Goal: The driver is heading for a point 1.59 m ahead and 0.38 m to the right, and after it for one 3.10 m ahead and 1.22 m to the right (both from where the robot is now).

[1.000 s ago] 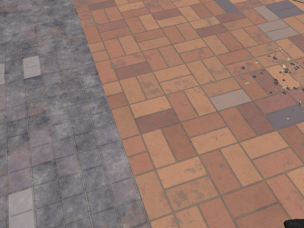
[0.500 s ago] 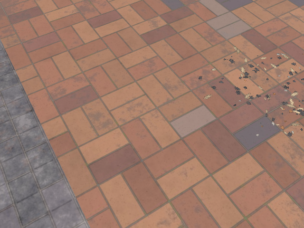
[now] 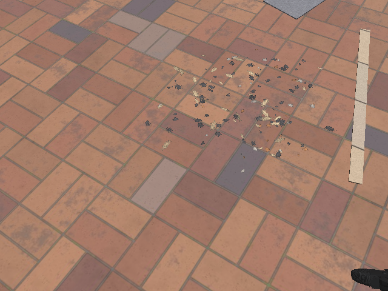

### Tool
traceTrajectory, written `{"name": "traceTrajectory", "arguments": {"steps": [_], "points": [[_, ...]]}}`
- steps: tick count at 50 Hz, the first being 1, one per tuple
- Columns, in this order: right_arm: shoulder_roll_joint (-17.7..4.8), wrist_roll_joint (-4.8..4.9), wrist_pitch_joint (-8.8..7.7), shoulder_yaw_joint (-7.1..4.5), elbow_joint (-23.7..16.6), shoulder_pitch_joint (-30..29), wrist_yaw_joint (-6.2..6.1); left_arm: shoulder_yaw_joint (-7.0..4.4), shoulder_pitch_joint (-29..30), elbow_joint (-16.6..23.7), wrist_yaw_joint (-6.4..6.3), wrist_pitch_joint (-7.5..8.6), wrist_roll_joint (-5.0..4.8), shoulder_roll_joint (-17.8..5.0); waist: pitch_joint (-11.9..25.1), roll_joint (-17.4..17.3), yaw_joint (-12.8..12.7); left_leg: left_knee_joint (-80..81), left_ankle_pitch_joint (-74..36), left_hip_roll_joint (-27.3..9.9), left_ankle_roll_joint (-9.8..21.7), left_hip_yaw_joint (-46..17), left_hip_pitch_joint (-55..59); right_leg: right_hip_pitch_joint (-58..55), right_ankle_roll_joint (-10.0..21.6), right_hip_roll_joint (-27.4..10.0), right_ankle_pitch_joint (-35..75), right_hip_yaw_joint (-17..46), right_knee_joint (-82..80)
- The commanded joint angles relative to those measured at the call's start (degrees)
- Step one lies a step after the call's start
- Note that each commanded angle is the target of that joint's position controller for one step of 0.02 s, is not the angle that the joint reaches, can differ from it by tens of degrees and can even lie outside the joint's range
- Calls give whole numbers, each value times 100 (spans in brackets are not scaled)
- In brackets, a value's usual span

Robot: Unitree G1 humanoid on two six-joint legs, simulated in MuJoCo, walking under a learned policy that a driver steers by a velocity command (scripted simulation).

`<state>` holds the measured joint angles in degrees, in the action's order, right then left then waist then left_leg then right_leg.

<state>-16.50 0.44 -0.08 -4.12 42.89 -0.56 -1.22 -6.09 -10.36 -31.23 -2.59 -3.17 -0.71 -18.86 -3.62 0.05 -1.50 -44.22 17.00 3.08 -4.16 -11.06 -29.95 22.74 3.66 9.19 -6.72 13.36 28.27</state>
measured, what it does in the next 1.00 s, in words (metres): steps on the spot, turning right: left foot, then right foot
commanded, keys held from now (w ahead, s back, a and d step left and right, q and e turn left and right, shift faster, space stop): e+shift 0.56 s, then shift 0.06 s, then q+shift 0.30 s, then w+q+shift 0.08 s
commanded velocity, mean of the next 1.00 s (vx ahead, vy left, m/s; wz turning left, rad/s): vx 0.02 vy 0.00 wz -0.56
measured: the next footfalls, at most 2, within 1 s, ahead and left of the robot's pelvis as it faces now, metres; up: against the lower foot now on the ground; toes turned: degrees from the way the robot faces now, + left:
left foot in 0.12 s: +0.13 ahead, +0.15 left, +0.00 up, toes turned -17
right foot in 0.58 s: +0.00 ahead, -0.10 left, +0.00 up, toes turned -39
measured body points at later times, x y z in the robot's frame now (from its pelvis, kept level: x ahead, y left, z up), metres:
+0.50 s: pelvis +0.03 +0.04 +0.00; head +0.07 +0.01 +0.45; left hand +0.32 +0.20 -0.08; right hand +0.02 -0.28 -0.10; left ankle +0.09 +0.16 -0.74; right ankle -0.02 -0.09 -0.70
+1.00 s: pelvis +0.05 -0.01 +0.00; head +0.07 -0.01 +0.45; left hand +0.34 +0.11 -0.09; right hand +0.01 -0.31 -0.11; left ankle +0.10 +0.10 -0.70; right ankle -0.03 -0.08 -0.74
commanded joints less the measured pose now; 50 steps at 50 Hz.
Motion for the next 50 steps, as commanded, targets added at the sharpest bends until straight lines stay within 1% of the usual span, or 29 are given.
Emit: {"name": "traceTrajectory", "arguments": {"steps": [1, 3, 5, 6, 7, 8, 9, 10, 11, 13, 17, 21, 25, 27, 28, 29, 30, 31, 32, 33, 34, 35, 37, 39, 42, 44, 46, 48, 50], "points": [[-487, 15, -148, -146, -341, -40, 24, -250, 76, 499, 7, 10, 9, -850, 1073, 993, -30, 474, -46, 157, 39, 155, 318, -994, 641, -1285, -298, 1802, -672], [-585, 23, -221, -197, -309, 129, 71, -246, 196, 568, 40, -8, -14, -856, 1071, 1088, 5, 1056, -36, 152, 138, 154, 701, -981, 589, -1228, -100, 2033, -495], [-710, 20, -262, -284, -184, 556, 100, -211, 396, 637, 67, -29, -82, -809, 1055, 987, 232, 2221, -786, -31, 273, 273, 1555, -658, 370, -942, -409, 2009, -144], [-971, -36, -228, -356, -191, 639, 80, -127, 89, 609, 91, -44, -73, -538, 1249, 265, 86, 2542, -927, -931, 607, -356, 2327, -128, 128, -527, -1990, 1534, 668], [-1348, -184, -137, -398, -241, 543, 34, -74, -78, 723, 111, -23, -110, -391, 1076, -1380, -174, 2813, -1492, -2050, 1439, -1718, 2593, 984, -200, 313, -2983, 136, 1935], [-1119, -317, -161, -377, -364, 428, 24, -214, -104, 709, 171, 78, -19, -922, 916, -1540, -145, 2970, -1330, -2573, 1897, -2300, 2218, 1426, -461, -181, -2733, -55, 3237], [-801, -260, -153, -290, -531, 133, -34, -291, -129, 544, 203, 85, -46, -1186, 780, -1119, -157, 2871, -1038, -2303, 1778, -1654, 2056, 1405, -562, -474, -2283, -206, 3717], [-632, -173, -106, -241, -602, -48, -100, -296, -194, 398, 198, 40, -55, -1143, 624, -791, -159, 2778, -748, -1872, 1513, -976, 1932, 1397, -636, -586, -1885, -337, 3984], [-612, -102, -68, -213, -640, -57, -166, -253, -273, 336, 189, -6, -23, -999, 562, -640, -115, 2730, -777, -1672, 1398, -602, 1969, 1519, -702, -654, -1593, -473, 4382], [-669, -123, -10, -184, -619, 142, -242, -139, -181, 409, 231, -25, -83, -745, 420, -559, 25, 2794, -1276, -1547, 1447, 7, 1993, 1687, -790, -864, -1347, -893, 4507], [-894, -193, 58, -253, -528, 734, -222, -27, 362, 643, 224, 3, -111, -543, 628, -816, 458, 2803, -1820, -1834, 1690, 452, 2857, 1943, -990, -1322, -1309, -1186, 3646], [-1113, -155, 80, -351, -537, 643, -108, 31, 375, 631, 279, 0, -60, -399, 801, -909, 440, 2756, -2050, -2027, 1629, 1089, 2729, 1161, -911, -1491, -1320, -1447, 2619], [-1181, 4, 15, -418, -495, 556, 52, -51, 240, 521, 340, -122, -77, -481, 825, -1002, 297, 2473, -2180, -2213, 1386, 1562, 2567, 275, -622, -1363, -1289, -1784, 1509], [-1116, 123, -8, -428, -454, 502, 103, -127, -25, 412, 371, -184, -92, -484, 906, -911, 56, 1934, -2090, -2227, 1070, 1824, 2515, -383, -346, -1198, -881, -1925, 502], [-917, 155, -10, -394, -355, 679, 128, -220, -384, 261, 324, -184, -78, -603, 980, -609, -91, 1277, -1746, -2009, 756, 2096, 2122, -1124, -121, -1030, -402, -1825, -78], [-663, 34, -17, -325, -356, 868, 160, -411, -837, 172, 237, -143, -68, -1169, 961, 638, -182, -222, -345, -1454, 278, 2458, 688, -2398, 307, -1654, 1610, -575, -572], [-377, -234, -49, -172, -841, 596, 140, -462, -655, 361, 188, -38, 53, -1850, 1116, 2266, 94, -1791, 2230, -629, -150, 2148, -1339, -3018, 1461, -3080, 3214, 1736, -423], [-703, -170, -66, -260, -850, 96, 76, -378, -693, 418, 272, 152, 228, -1430, 1675, 1379, -442, -2699, 2206, -567, -108, 1089, -1406, -2720, 1859, -3257, 3015, 1663, -621], [-796, 0, -45, -270, -812, 75, 49, -239, -534, 289, 275, 262, 238, -1166, 1449, 1084, -285, -2833, 1704, -698, 38, 1001, -1393, -2469, 1564, -3019, 2642, 957, -652], [-749, 22, -15, -269, -643, 297, 0, -153, -204, 228, 224, 302, 135, -884, 1237, 816, -67, -2590, 1212, -831, 115, 966, -1317, -2220, 1172, -2672, 2211, 413, -600], [-786, -35, 28, -266, -507, 483, -29, -31, 120, 214, 180, 292, 39, -576, 1149, 725, 71, -2370, 825, -891, 89, 970, -1120, -2006, 930, -2474, 2129, 61, -567], [-747, -65, 67, -253, -367, 721, -7, 77, 309, 186, 138, 299, 59, -408, 1191, 803, 204, -2394, 460, -833, 36, 1074, -634, -1681, 867, -2328, 2424, -296, -595], [-511, -8, 113, -165, -131, 1130, 64, 250, 467, 19, 111, 362, 209, -31, 1260, 747, 364, -1849, -4, -843, -34, 1086, 139, -1360, 764, -2126, 2299, -879, -715], [-378, 54, 145, -66, -181, 953, 94, 244, 545, -92, 98, 405, 302, -84, 959, 769, 229, -872, -167, -818, -45, 1059, 529, -1158, 681, -2052, 1747, -1198, -818], [-728, 81, 199, -117, -485, 644, 113, 53, 370, -265, 58, 317, 279, -662, 571, 885, -27, -696, 305, -754, -24, 1203, 225, -1312, 970, -2514, 1241, -894, -942], [-761, 106, 239, -137, -590, 662, 133, 32, 314, -333, 50, 258, 221, -650, 397, 741, -85, -771, 609, -841, 8, 1191, -111, -1478, 1079, -2783, 1042, -706, -946], [-643, 97, 272, -124, -659, 721, 161, 26, 364, -371, 48, 240, 187, -580, 351, 662, -74, -773, 783, -901, 36, 1234, -242, -1625, 1094, -2916, 1244, -712, -866], [-549, 156, 265, -90, -756, 678, 231, -53, 56, -446, 72, 291, 97, -702, 515, 632, -237, -768, 825, -980, 213, 1333, -391, -1892, 1041, -3089, -1132, -462, -1349], [-533, 192, 201, -85, -881, 506, 315, -96, -9, -518, 94, 414, 1, -777, 315, 638, -237, -601, 1005, -1036, 465, 1330, -678, -2090, 883, -3196, -2548, -205, -1729]]}}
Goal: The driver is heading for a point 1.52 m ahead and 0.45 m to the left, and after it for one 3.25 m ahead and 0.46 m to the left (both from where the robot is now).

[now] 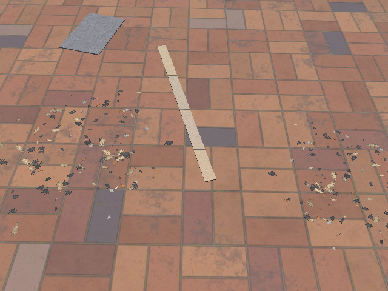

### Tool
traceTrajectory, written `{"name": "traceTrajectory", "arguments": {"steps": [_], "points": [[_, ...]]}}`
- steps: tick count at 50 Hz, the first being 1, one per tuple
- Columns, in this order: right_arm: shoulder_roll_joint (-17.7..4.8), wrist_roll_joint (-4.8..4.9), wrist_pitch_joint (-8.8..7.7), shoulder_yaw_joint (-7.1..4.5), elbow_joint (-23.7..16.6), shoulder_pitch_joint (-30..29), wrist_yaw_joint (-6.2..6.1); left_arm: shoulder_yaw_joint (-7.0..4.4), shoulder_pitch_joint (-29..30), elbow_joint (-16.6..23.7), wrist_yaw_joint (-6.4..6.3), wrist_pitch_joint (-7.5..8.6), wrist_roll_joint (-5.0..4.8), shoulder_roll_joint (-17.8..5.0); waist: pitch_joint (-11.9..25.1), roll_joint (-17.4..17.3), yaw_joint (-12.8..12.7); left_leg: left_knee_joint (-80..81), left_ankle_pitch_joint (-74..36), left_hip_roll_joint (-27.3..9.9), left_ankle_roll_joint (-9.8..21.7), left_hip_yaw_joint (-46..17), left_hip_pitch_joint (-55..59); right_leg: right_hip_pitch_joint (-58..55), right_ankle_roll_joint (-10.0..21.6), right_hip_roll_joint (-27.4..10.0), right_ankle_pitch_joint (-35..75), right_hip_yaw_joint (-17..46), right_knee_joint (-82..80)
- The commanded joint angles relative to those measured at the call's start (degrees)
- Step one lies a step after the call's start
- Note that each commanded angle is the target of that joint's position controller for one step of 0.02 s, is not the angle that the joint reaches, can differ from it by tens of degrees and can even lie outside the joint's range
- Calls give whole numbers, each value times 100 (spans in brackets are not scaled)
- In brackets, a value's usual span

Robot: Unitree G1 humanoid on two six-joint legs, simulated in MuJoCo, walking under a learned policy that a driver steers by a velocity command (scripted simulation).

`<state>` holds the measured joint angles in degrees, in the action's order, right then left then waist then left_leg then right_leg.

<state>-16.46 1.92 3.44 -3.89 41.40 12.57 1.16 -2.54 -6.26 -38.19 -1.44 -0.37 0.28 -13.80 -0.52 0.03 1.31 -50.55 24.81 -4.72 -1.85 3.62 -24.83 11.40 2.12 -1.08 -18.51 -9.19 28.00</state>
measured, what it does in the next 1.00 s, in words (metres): walks ahead, turning left: left foot, then right foot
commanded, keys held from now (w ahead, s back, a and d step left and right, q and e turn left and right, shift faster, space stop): w+q+shift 0.60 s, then w+shift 0.06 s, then w+e+shift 0.34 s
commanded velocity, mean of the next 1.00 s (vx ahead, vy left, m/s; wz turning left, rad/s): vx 0.83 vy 0.00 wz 0.54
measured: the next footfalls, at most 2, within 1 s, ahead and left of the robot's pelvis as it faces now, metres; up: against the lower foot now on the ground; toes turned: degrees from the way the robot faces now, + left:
left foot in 0.16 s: +0.05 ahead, +0.16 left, +0.00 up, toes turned +15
right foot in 0.54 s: +0.52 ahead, +0.11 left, +0.00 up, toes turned +32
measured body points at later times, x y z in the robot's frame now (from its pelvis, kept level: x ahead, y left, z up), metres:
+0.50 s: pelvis +0.26 +0.12 -0.02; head +0.30 +0.15 +0.43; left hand +0.40 +0.44 -0.08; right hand +0.34 -0.17 -0.13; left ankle +0.01 +0.15 -0.73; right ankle +0.48 +0.07 -0.72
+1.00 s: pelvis +0.61 +0.38 -0.02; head +0.64 +0.41 +0.43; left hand +0.40 +0.56 -0.15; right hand +0.95 +0.34 -0.07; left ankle +0.64 +0.52 -0.74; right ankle +0.51 +0.12 -0.67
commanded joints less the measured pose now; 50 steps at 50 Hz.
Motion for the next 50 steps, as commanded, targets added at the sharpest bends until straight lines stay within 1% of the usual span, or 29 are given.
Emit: {"name": "traceTrajectory", "arguments": {"steps": [1, 5, 7, 8, 9, 10, 11, 13, 15, 19, 23, 25, 26, 27, 28, 29, 30, 31, 33, 35, 38, 40, 42, 45, 46, 47, 48, 49, 50], "points": [[-500, 65, -195, -97, -752, -824, 109, -470, -411, 150, 0, 196, -114, -1296, -61, 557, -479, 191, 290, -285, 358, -145, -1231, -1084, 957, -2173, -1475, 1999, -1783], [-433, 130, -298, -87, -619, -510, 147, -530, -218, 77, 169, 340, -152, -1322, -83, 340, -213, 917, 147, -207, 689, 174, -492, -1067, 718, -1955, -1112, 1142, -1734], [-463, 96, -300, -150, -269, 351, 121, -524, 222, 92, 234, 357, -214, -1291, 104, 129, 327, 1680, -496, 234, 833, 745, 1058, -295, 432, -1491, -640, 203, -882], [-809, -534, -219, -269, 111, 1477, 188, -409, -50, 14, 295, 280, 297, -1067, 665, -311, 751, 2082, -184, 768, 980, 666, 2663, 372, 128, -907, 446, -668, 1168], [-1621, -543, -232, -506, 345, 2500, 134, -234, 529, 375, 325, 287, 317, -536, 553, -1873, 1262, 2902, 1438, -591, 1618, -2111, 3848, 2713, -202, -236, -572, -705, 3623], [-1854, -436, -289, -467, 18, 2017, 96, -156, 1203, 858, 353, 352, 471, -418, 234, -2118, 1087, 4070, 1402, -1244, 2109, -4791, 4040, 4745, -392, 518, -1549, 653, 4559], [-1603, -366, -307, -404, -145, 1602, 50, -157, 1234, 855, 388, 415, 462, -679, -52, -1136, 951, 3956, 1001, -1457, 2178, -4339, 4083, 5230, -361, -40, -1077, 1143, 4840], [-1295, -333, -381, -303, -138, 1386, -20, -189, 646, 537, 436, 507, 343, -1030, -178, -151, 461, 3792, 309, -1059, 1965, -3310, 3408, 4502, -375, -407, -232, 1125, 4160], [-1095, -256, -510, -187, -168, 1094, -44, -163, 431, 425, 478, 393, 395, -1082, -338, -282, 162, 4126, 44, -606, 1800, -2773, 2619, 3706, -527, -396, 163, 1043, 3502], [-1210, -249, -680, -237, -65, 1067, -33, 16, 982, 637, 516, 256, 219, -862, -737, -375, 119, 4345, -1066, -111, 1759, -2180, 1752, 3010, -705, -109, 794, 763, 2007], [-1406, -170, -755, -319, 9, 981, -62, 66, 1085, 794, 458, 305, 122, -912, -502, -683, 68, 4221, -2844, -320, 1438, -2288, 1495, 1392, -457, 90, 1441, 762, 749], [-1597, -193, -783, -365, -5, 720, -54, -111, -246, 412, 287, 334, 94, -1287, 249, -571, -567, 2842, -4936, -168, 1146, -2125, 1467, -319, -313, 402, 901, 711, 757], [-1666, -229, -779, -379, -28, 469, -27, -238, -1565, 85, 152, 325, 70, -1490, 918, -305, -1307, 1244, -5160, 169, 997, -1892, 985, -1766, -265, 350, 604, 617, 736], [-1091, -289, -845, -219, -133, 379, -29, -384, -2779, -106, -3, 356, 213, -1889, 1669, 348, -1754, -865, -3744, 675, 899, -1622, -4, -3125, -200, -687, -1154, 1671, 630], [-81, -125, -850, 41, -508, 608, -24, -425, -2760, -96, -8, 411, 419, -2356, 2013, 2238, -1200, -2628, 674, 1272, 905, -1418, -1290, -3353, -48, -2232, -4134, 4704, -1046], [-370, -92, -776, 78, -556, 642, 6, -361, -1543, 125, 36, 385, 362, -1983, 1492, 2037, -622, -3212, -30, 1024, 993, -1355, -1708, -2404, 175, -2350, -4632, 6254, -2024], [-677, -211, -674, 17, -428, 544, 30, -260, -844, 264, 53, 359, 315, -1458, 830, 1263, -393, -3181, -568, 585, 975, -1098, -1782, -1740, 332, -2253, -4032, 5317, -1692], [-752, -333, -621, 15, -337, 443, 99, -198, -839, 148, 83, 365, 293, -1130, 540, 582, -369, -2848, -877, 308, 936, -981, -1580, -1173, 408, -1978, -2938, 4336, -1513], [-559, -428, -543, 67, -400, 213, 241, -105, -1092, -195, 81, 465, 292, -883, 142, 567, -246, -2444, -919, 107, 791, -1044, -1334, -424, 399, -1564, -1653, 3130, -1606], [-271, -463, -495, 199, -561, -122, 306, -34, -1453, -543, 167, 639, 212, -709, -200, 598, -205, -2025, -978, 128, 725, -1302, -1490, -133, 521, -1422, -1107, 2712, -1881], [-444, -492, -499, 256, -878, -841, 324, -78, -1582, -736, 194, 749, 139, -946, -606, 348, -56, -1171, -1413, 168, 563, -1312, -2233, -276, 821, -1425, -399, 2230, -2273], [-523, -495, -568, 356, -1053, -1371, 425, -87, -1429, -738, 219, 746, 62, -996, -724, 223, 6, 290, -2089, -36, 448, -529, -1445, 192, 736, -1035, 374, 1585, -2639], [-373, -430, -642, 448, -1077, -1693, 502, -150, -1638, -821, 258, 769, 21, -1273, -709, 188, -138, 957, -2378, 182, 462, -117, -111, 662, 727, -1031, 1532, 1383, -2945], [-673, -441, -685, 320, -910, -1310, 323, -246, -1871, -999, 278, 723, 16, -1707, -210, 249, 74, 1459, -1797, 533, 566, -41, 656, -436, 670, -1117, 4446, 1199, -1818], [-831, -476, -712, 221, -662, -474, 213, -267, -1890, -1056, 266, 684, 20, -1798, 350, 278, 503, 1626, -1502, 747, 607, -13, 1682, -461, 593, -1007, 5251, 1079, -598], [-1047, -529, -725, 93, -314, 637, 88, -263, -1814, -1044, 259, 665, 6, -1780, 941, 275, 1051, 1688, -1416, 587, 615, -154, 3163, 245, 500, -729, 4686, 1013, 941], [-1587, -651, -749, -88, -139, 1644, -67, -129, -1818, -910, 265, 666, 65, -1174, 1679, -529, 1291, 1866, 512, -805, 603, -1608, 4445, 1422, 442, -245, 1973, 947, 3133], [-2017, -724, -776, -157, -210, 1667, -133, 11, -2191, -592, 253, 655, -115, -401, 2235, -1795, 773, 3157, 2451, -2148, 685, -4295, 4797, 2706, 439, 295, -1021, 1397, 4896], [-1688, -589, -728, -141, -211, 1176, -130, -69, -1899, -562, 245, 584, -139, -798, 1761, -1312, 609, 3860, 2713, -2076, 801, -4891, 4149, 3236, 482, 138, -336, 1512, 5331]]}}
